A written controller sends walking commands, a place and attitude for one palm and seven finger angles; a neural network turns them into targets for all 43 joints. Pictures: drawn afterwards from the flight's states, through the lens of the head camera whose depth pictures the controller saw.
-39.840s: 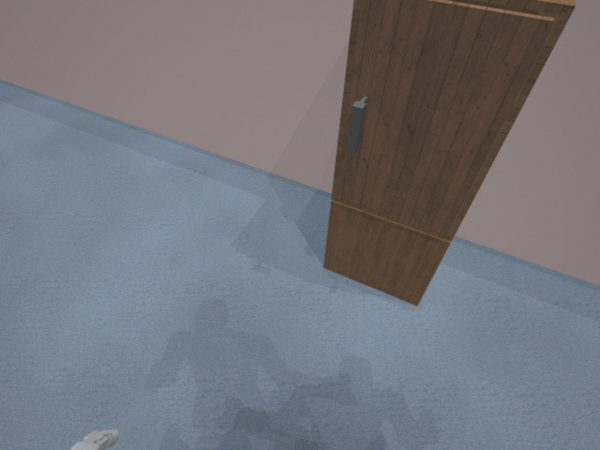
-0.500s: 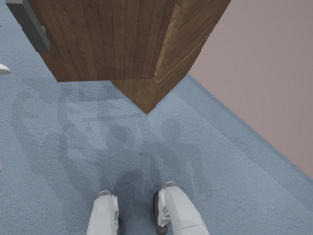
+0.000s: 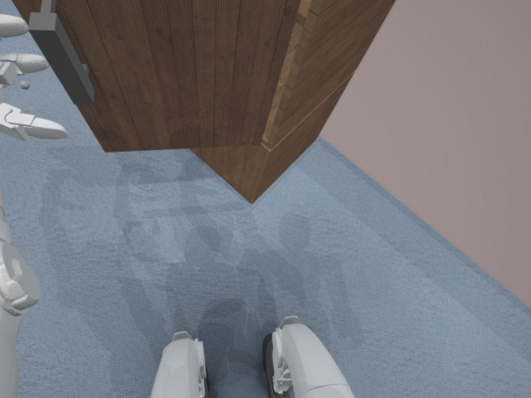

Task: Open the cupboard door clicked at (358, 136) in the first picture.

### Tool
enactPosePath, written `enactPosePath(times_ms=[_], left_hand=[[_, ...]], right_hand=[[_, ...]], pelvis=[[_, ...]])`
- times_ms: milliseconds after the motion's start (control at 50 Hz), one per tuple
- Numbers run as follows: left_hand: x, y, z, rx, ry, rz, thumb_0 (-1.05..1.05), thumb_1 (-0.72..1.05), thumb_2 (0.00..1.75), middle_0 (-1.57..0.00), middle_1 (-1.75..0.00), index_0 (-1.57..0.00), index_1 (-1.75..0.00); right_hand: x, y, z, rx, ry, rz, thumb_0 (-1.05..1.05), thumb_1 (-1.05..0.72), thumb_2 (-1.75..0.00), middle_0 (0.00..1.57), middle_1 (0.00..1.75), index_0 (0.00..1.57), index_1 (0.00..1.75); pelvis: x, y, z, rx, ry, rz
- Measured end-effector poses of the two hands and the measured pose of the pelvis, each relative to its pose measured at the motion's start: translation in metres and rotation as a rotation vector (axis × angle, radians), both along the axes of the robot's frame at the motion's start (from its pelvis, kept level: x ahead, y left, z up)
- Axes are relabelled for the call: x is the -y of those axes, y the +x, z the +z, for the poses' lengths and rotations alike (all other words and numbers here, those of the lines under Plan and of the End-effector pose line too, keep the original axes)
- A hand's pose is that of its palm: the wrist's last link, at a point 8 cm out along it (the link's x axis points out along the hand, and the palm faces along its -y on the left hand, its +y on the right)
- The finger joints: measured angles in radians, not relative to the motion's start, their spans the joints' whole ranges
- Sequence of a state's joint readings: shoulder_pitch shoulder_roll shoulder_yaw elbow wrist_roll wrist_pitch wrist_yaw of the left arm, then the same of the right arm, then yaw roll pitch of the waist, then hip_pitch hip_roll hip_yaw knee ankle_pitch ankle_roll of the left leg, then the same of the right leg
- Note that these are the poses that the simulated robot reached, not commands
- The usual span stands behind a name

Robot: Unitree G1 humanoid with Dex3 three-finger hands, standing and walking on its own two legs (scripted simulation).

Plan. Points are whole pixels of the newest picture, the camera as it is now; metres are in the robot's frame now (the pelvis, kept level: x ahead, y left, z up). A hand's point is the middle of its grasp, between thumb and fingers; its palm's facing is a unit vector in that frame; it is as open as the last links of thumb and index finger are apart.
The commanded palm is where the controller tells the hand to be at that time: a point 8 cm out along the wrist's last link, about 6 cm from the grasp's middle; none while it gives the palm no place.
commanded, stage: slide the fingers in behind the handle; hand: left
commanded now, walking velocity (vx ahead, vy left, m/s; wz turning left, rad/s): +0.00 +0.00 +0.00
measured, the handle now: (67, 52) +0.58 +0.23 +0.06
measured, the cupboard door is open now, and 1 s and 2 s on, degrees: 50 50 49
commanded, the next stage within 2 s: close the thumb around the handle in 1.00 s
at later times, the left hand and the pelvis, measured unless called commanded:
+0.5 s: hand (51, 87) +0.52 +0.24 +0.06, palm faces +0.05 -1.00 -0.01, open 14.0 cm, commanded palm +0.50 +0.27 +0.06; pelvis +0.00 -0.01 +0.00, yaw +0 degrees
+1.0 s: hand (66, 85) +0.52 +0.22 +0.07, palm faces +0.05 -1.00 -0.02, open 14.0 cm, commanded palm +0.50 +0.26 +0.06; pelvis +0.00 -0.01 +0.00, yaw +1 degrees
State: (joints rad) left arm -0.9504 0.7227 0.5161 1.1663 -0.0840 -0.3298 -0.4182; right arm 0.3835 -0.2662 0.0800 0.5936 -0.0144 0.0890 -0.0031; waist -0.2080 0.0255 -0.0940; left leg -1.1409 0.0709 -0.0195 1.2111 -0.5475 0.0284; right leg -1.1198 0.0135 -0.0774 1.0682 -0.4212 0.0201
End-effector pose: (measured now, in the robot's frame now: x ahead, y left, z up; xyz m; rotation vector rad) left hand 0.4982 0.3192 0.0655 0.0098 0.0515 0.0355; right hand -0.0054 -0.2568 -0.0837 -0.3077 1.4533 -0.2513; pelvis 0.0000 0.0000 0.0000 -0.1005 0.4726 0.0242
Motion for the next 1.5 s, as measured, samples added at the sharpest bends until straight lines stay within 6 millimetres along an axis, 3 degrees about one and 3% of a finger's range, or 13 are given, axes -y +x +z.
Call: enactPosePath(times_ms=[380, 1160, 1300, 1500], left_hand=[[0.027, -0.002, -0.001, 0.011, 0.000, 0.008, -0.01, -0.50, 0.30, -0.30, -1.20, -0.30, -1.20], [0.047, -0.003, 0.002, 0.027, 0.012, 0.020, -0.01, -0.49, 0.30, -0.30, -1.20, -0.30, -1.20], [0.044, -0.005, 0.005, 0.033, 0.015, 0.017, -0.01, -0.33, 0.37, -0.31, -1.22, -0.31, -1.22], [0.046, -0.001, 0.002, 0.023, 0.012, 0.011, 0.00, 0.15, 0.58, -0.33, -1.26, -0.35, -1.27]], right_hand=[[0.007, 0.013, -0.003, 0.044, 0.009, 0.010, 0.01, -0.90, -0.90, 0.20, 0.30, 0.20, 0.30], [0.010, 0.006, -0.007, 0.048, 0.022, 0.001, 0.01, -0.90, -0.90, 0.20, 0.30, 0.20, 0.30], [0.011, 0.008, -0.007, 0.049, 0.019, 0.004, 0.01, -0.90, -0.90, 0.20, 0.30, 0.20, 0.30], [0.012, 0.010, -0.007, 0.049, 0.011, 0.017, 0.01, -0.90, -0.90, 0.20, 0.30, 0.20, 0.30]], pelvis=[[0.005, 0.001, 0.002, 0.017, 0.013, 0.001], [0.009, -0.001, 0.002, 0.023, 0.025, -0.002], [0.009, -0.001, 0.002, 0.026, 0.025, -0.001], [0.009, -0.001, 0.001, 0.020, 0.023, 0.004]])
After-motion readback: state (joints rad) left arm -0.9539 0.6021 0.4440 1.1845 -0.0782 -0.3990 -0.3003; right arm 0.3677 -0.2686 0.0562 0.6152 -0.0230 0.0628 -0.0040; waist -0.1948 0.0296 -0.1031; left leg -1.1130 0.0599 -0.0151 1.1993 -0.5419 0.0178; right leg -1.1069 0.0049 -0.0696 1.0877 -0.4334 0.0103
